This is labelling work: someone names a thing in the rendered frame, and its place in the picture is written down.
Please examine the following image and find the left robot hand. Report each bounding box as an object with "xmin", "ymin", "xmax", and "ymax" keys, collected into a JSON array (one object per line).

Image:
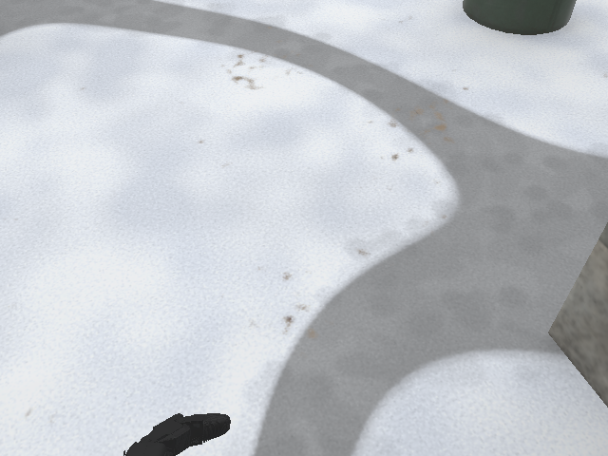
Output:
[{"xmin": 123, "ymin": 413, "xmax": 231, "ymax": 456}]

